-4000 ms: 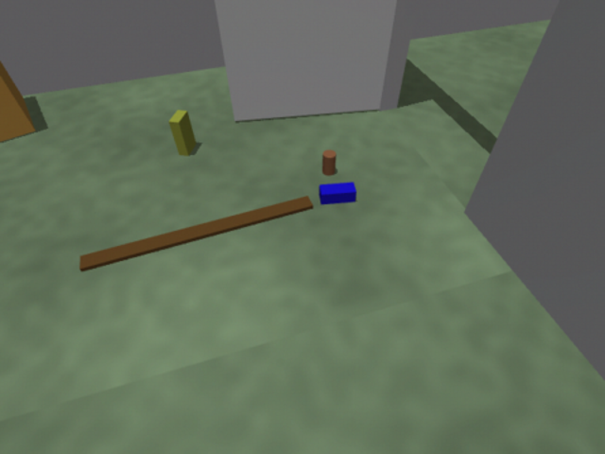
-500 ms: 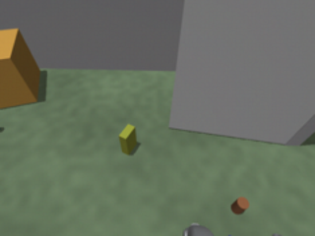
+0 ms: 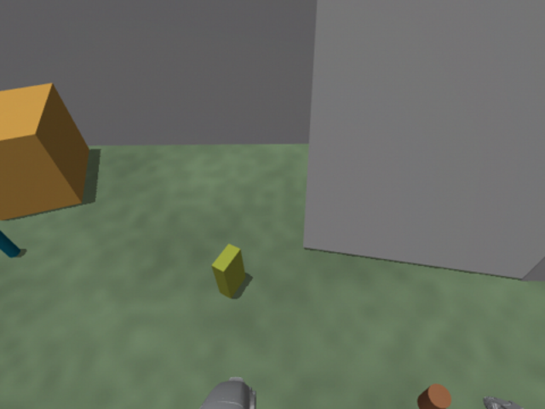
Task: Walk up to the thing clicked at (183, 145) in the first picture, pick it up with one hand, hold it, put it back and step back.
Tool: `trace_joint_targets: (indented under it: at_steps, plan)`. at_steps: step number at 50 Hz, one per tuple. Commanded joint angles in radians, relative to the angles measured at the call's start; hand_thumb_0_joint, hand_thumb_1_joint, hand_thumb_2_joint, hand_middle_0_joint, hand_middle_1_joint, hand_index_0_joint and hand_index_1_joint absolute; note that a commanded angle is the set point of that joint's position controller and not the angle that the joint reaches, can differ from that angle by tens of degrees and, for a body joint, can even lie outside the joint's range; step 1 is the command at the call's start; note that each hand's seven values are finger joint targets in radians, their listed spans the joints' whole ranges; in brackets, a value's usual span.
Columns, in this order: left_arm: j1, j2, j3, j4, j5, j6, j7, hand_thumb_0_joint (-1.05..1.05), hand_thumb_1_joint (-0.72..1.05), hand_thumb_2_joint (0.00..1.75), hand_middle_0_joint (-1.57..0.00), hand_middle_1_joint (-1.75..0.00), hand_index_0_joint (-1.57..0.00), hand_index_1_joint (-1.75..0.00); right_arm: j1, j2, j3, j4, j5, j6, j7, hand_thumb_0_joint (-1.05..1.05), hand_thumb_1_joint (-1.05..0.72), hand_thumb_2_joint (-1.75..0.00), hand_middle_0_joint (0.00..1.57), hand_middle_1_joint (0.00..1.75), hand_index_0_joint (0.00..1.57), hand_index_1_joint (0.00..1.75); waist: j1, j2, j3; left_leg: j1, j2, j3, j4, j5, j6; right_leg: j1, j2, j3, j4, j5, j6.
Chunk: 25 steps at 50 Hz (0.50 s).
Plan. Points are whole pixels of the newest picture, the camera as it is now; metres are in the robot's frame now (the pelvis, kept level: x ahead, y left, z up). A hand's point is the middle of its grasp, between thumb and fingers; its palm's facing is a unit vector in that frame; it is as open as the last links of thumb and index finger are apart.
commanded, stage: walk up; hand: left
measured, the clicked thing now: (229, 271) +0.72 +0.28 -0.69
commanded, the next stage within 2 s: none
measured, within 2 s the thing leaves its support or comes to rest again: neither
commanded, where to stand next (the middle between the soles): +0.39 +0.05 m, yaw +1 degrees
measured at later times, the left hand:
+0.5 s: hand out of the picture +0.13 +0.29 -0.13, palm faces +0.02 -0.89 -0.46, open 7.3 cm
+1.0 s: hand out of the picture +0.13 +0.34 -0.18, palm faces +0.04 -0.93 -0.37, open 7.4 cm
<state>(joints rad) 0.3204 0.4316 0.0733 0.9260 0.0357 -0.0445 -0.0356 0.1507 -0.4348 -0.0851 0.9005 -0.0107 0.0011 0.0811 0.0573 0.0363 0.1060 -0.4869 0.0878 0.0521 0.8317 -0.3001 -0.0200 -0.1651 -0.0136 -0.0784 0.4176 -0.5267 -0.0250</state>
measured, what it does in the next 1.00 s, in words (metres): walks ahead: left foot, then right foot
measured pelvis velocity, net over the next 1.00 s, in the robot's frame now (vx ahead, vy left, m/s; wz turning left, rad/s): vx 0.14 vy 0.05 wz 0.06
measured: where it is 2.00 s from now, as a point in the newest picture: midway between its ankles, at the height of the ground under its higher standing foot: (284, 382)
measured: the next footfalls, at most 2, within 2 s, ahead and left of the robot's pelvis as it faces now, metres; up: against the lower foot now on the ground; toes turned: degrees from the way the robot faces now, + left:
left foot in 0.10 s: +0.11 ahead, +0.14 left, +0.00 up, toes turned +6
right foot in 0.48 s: +0.16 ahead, -0.13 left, -0.01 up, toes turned -4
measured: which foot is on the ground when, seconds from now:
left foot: up 0.00-0.08, down 0.10-0.46, up 0.48-0.90, down 0.92-1.00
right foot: down 0.00-0.10, up 0.12-0.46, down 0.48-0.92, up 0.94-1.00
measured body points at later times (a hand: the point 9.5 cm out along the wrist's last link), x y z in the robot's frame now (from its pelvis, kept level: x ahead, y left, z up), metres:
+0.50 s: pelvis +0.05 -0.02 -0.02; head +0.04 -0.04 +0.43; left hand +0.13 +0.34 -0.09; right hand +0.06 -0.35 -0.15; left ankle +0.06 +0.13 -0.72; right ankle +0.12 -0.13 -0.74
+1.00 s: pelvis +0.14 +0.05 -0.03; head +0.15 +0.08 +0.42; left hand +0.13 +0.39 -0.16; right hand +0.26 -0.29 -0.11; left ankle +0.18 +0.17 -0.76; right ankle +0.14 -0.11 -0.70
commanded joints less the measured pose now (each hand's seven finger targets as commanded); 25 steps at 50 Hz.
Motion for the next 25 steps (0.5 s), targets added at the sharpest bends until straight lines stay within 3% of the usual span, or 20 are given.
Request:
trace_joint_targets:
  at_steps: [1, 2, 3, 4, 5, 6, 7, 8, 9, 10, 12, 14, 16, 18, 20, 21, 22, 23, 24, 25]
  plan:
    - [-0.185, 0.312, 0.085, -0.097, 0.007, -0.020, 0.021, 0.00, 0.90, 0.90, -0.20, -0.30, -0.20, -0.30, 0.148, -0.196, -0.082, -0.037, 0.007, -0.008, -0.006, 0.00, -0.90, -0.90, 0.20, 0.30, 0.20, 0.30, -0.156, -0.151, -0.095, 0.373, -0.006, 0.054, -0.118, -0.038, 0.025, -0.228, -0.220, 0.172, -0.135, -0.133, -0.135]
    - [-0.199, 0.302, 0.080, -0.094, 0.013, -0.009, 0.020, 0.00, 0.90, 0.90, -0.20, -0.30, -0.20, -0.30, 0.233, -0.191, -0.090, -0.002, 0.009, -0.007, -0.011, 0.00, -0.90, -0.90, 0.20, 0.30, 0.20, 0.30, -0.202, -0.100, -0.101, 0.500, -0.027, 0.074, -0.197, -0.038, 0.034, -0.314, -0.196, 0.140, -0.030, -0.196, -0.124]
    - [-0.179, 0.252, 0.063, -0.092, 0.017, 0.002, 0.019, 0.00, 0.90, 0.90, -0.20, -0.30, -0.20, -0.30, 0.323, -0.201, -0.099, 0.039, 0.009, -0.007, -0.022, 0.00, -0.90, -0.90, 0.20, 0.30, 0.20, 0.30, -0.231, 0.019, -0.121, 0.638, -0.070, 0.072, -0.274, -0.098, 0.045, -0.394, -0.135, 0.091, 0.166, -0.192, -0.101]
    - [-0.147, 0.181, 0.043, -0.087, 0.004, 0.015, 0.015, 0.00, 0.90, 0.90, -0.20, -0.30, -0.20, -0.30, 0.391, -0.220, -0.106, 0.056, -0.002, -0.011, -0.037, 0.00, -0.90, -0.90, 0.20, 0.30, 0.20, 0.30, -0.261, 0.178, -0.100, 0.736, -0.057, -0.026, -0.386, -0.224, 0.082, -0.527, -0.024, 0.018, 0.474, -0.155, -0.059]
    - [-0.156, 0.103, 0.022, -0.105, -0.003, 0.023, 0.014, 0.00, 0.90, 0.90, -0.20, -0.30, -0.20, -0.30, 0.374, -0.233, -0.093, 0.020, -0.019, -0.019, -0.054, 0.00, -0.90, -0.90, 0.20, 0.30, 0.20, 0.30, -0.244, 0.225, -0.032, 0.675, 0.143, -0.442, -0.474, -0.444, 0.130, -0.711, 0.058, 0.150, 0.775, -0.039, -0.019]
    - [-0.174, 0.165, 0.030, -0.118, -0.017, 0.023, 0.027, 0.00, 0.90, 0.90, -0.20, -0.30, -0.20, -0.30, 0.219, -0.301, -0.090, -0.039, 0.015, -0.030, -0.057, 0.00, -0.90, -0.90, 0.20, 0.30, 0.20, 0.30, -0.155, 0.086, 0.071, 0.443, 0.338, -0.746, -0.701, -0.661, 0.223, -0.755, -0.014, 0.235, 0.767, 0.083, -0.018]
    - [-0.176, 0.238, 0.032, -0.094, -0.007, 0.011, 0.027, 0.00, 0.90, 0.90, -0.20, -0.30, -0.20, -0.30, 0.079, -0.341, -0.092, -0.066, 0.027, -0.041, -0.058, 0.00, -0.90, -0.90, 0.20, 0.30, 0.20, 0.30, -0.098, 0.034, 0.155, 0.235, 0.386, -0.742, -0.795, -0.714, 0.242, -0.671, -0.055, 0.278, 0.778, 0.136, -0.013]
    - [-0.119, 0.273, 0.043, -0.064, -0.016, 0.004, 0.019, 0.00, 0.90, 0.90, -0.20, -0.30, -0.20, -0.30, 0.011, -0.322, -0.080, -0.088, 0.016, -0.052, -0.055, 0.00, -0.90, -0.90, 0.20, 0.30, 0.20, 0.30, -0.050, 0.063, 0.172, 0.186, 0.356, -0.630, -0.778, -0.655, 0.249, -0.606, -0.081, 0.247, 0.753, 0.164, -0.002]
    - [-0.069, 0.281, 0.051, -0.032, -0.025, 0.002, 0.011, 0.00, 0.90, 0.90, -0.20, -0.30, -0.20, -0.30, -0.006, -0.299, -0.068, -0.091, 0.001, -0.061, -0.057, 0.00, -0.90, -0.90, 0.20, 0.30, 0.20, 0.30, -0.027, 0.096, 0.156, 0.176, 0.294, -0.500, -0.727, -0.569, 0.243, -0.548, -0.090, 0.221, 0.712, 0.186, 0.007]
    - [-0.069, 0.283, 0.059, -0.008, -0.024, 0.003, 0.001, 0.00, 0.90, 0.90, -0.20, -0.30, -0.20, -0.30, 0.000, -0.273, -0.057, -0.086, -0.007, -0.072, -0.057, 0.00, -0.90, -0.90, 0.20, 0.30, 0.20, 0.30, -0.029, 0.105, 0.151, 0.117, 0.229, -0.377, -0.705, -0.472, 0.216, -0.465, -0.084, 0.190, 0.679, 0.217, 0.014]
    - [-0.040, 0.260, 0.064, 0.005, -0.029, 0.012, -0.020, 0.00, 0.90, 0.90, -0.20, -0.30, -0.20, -0.30, 0.042, -0.263, -0.055, -0.057, -0.016, -0.090, -0.053, 0.00, -0.90, -0.90, 0.20, 0.30, 0.20, 0.30, -0.019, 0.126, 0.099, 0.118, 0.162, -0.239, -0.684, -0.335, 0.195, -0.359, -0.070, 0.131, 0.626, 0.265, 0.028]
    - [-0.075, 0.246, 0.062, -0.023, -0.031, 0.022, -0.034, 0.00, 0.90, 0.90, -0.20, -0.30, -0.20, -0.30, 0.058, -0.282, -0.065, -0.044, -0.022, -0.091, -0.054, 0.00, -0.90, -0.90, 0.20, 0.30, 0.20, 0.30, -0.029, 0.139, 0.046, 0.181, 0.136, -0.198, -0.681, -0.336, 0.190, -0.331, -0.067, 0.092, 0.556, 0.272, 0.040]
    - [-0.124, 0.234, 0.062, -0.058, -0.029, 0.028, -0.041, 0.00, 0.90, 0.90, -0.20, -0.30, -0.20, -0.30, 0.054, -0.299, -0.071, -0.043, -0.019, -0.084, -0.055, 0.00, -0.90, -0.90, 0.20, 0.30, 0.20, 0.30, -0.038, 0.139, -0.001, 0.234, 0.142, -0.182, -0.650, -0.327, 0.197, -0.284, -0.080, 0.055, 0.458, 0.248, 0.041]
    - [-0.141, 0.226, 0.064, -0.073, -0.028, 0.029, -0.040, 0.00, 0.90, 0.90, -0.20, -0.30, -0.20, -0.30, 0.052, -0.305, -0.071, -0.047, -0.017, -0.076, -0.056, 0.00, -0.90, -0.90, 0.20, 0.30, 0.20, 0.30, -0.031, 0.123, -0.026, 0.199, 0.154, -0.169, -0.613, -0.333, 0.199, -0.171, -0.075, 0.033, 0.369, 0.182, 0.025]
    - [-0.064, 0.219, 0.070, -0.048, -0.031, 0.026, -0.033, 0.00, 0.90, 0.90, -0.20, -0.30, -0.20, -0.30, 0.041, -0.301, -0.069, -0.048, -0.021, -0.059, -0.057, 0.00, -0.90, -0.90, 0.20, 0.30, 0.20, 0.30, 0.001, 0.094, -0.072, 0.147, 0.139, -0.138, -0.494, -0.350, 0.205, 0.001, -0.053, 0.001, 0.279, 0.146, 0.014]
    - [0.026, 0.210, 0.076, -0.013, -0.033, 0.023, -0.025, 0.00, 0.90, 0.90, -0.20, -0.30, -0.20, -0.30, 0.035, -0.279, -0.064, -0.049, -0.027, -0.046, -0.058, 0.00, -0.90, -0.90, 0.20, 0.30, 0.20, 0.30, 0.037, 0.013, -0.106, 0.095, 0.100, -0.100, -0.353, -0.391, 0.197, 0.131, -0.024, -0.024, 0.185, 0.159, 0.016]
    - [0.161, 0.233, 0.089, 0.031, -0.032, 0.014, -0.010, 0.00, 0.90, 0.90, -0.20, -0.30, -0.20, -0.30, 0.065, -0.223, -0.045, -0.048, -0.033, -0.033, -0.059, 0.00, -0.90, -0.90, 0.20, 0.30, 0.20, 0.30, 0.090, -0.159, -0.152, 0.022, 0.037, -0.055, -0.106, -0.416, 0.170, 0.282, 0.003, -0.014, 0.132, 0.100, 0.015]
    - [0.239, 0.291, 0.105, 0.034, -0.019, 0.007, 0.008, 0.00, 0.90, 0.90, -0.20, -0.30, -0.20, -0.30, 0.079, -0.152, -0.021, -0.057, -0.028, -0.027, -0.057, 0.00, -0.90, -0.90, 0.20, 0.30, 0.20, 0.30, 0.130, -0.358, -0.147, -0.180, -0.044, 0.023, 0.185, -0.416, 0.121, 0.397, -0.095, 0.156, 0.046, -0.086, -0.018]
    - [0.220, 0.294, 0.091, -0.010, -0.009, -0.003, 0.024, 0.00, 0.90, 0.90, -0.20, -0.30, -0.20, -0.30, 0.039, -0.119, -0.004, -0.072, -0.019, -0.026, -0.060, 0.00, -0.90, -0.90, 0.20, 0.30, 0.20, 0.30, 0.131, -0.315, -0.060, -0.358, -0.101, -0.106, 0.408, -0.339, 0.082, 0.304, -0.272, 0.508, -0.074, -0.340, -0.080]
    - [0.062, 0.331, 0.086, -0.074, -0.021, -0.011, 0.032, 0.00, 0.90, 0.90, -0.20, -0.30, -0.20, -0.30, 0.037, -0.174, -0.022, -0.094, -0.002, -0.025, -0.064, 0.00, -0.90, -0.90, 0.20, 0.30, 0.20, 0.30, 0.050, -0.159, 0.017, -0.369, -0.068, -0.193, 0.376, -0.209, 0.063, 0.126, -0.430, 0.776, -0.303, -0.479, -0.155]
